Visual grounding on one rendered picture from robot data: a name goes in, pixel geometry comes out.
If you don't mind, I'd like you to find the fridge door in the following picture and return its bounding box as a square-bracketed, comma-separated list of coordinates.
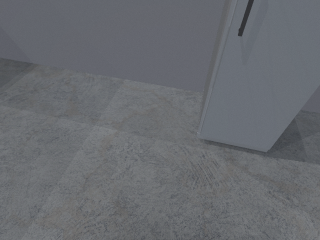
[200, 0, 320, 150]

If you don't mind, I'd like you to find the handle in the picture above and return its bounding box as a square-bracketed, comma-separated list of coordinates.
[238, 0, 254, 37]

